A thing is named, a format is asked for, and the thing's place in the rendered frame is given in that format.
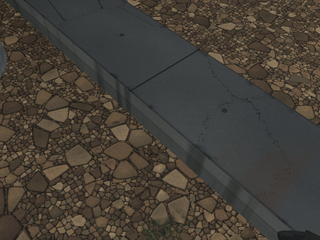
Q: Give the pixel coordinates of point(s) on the robot right hand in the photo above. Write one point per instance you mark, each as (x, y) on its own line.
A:
(297, 235)

